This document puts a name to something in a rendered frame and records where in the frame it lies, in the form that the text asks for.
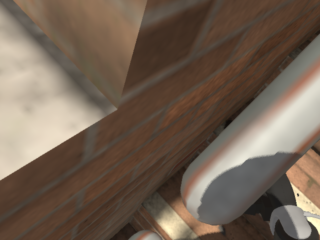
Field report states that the right robot forearm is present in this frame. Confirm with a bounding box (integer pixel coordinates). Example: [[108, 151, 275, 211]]
[[269, 205, 319, 240]]

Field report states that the right robot hand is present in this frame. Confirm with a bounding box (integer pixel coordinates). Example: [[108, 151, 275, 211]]
[[244, 173, 299, 221]]

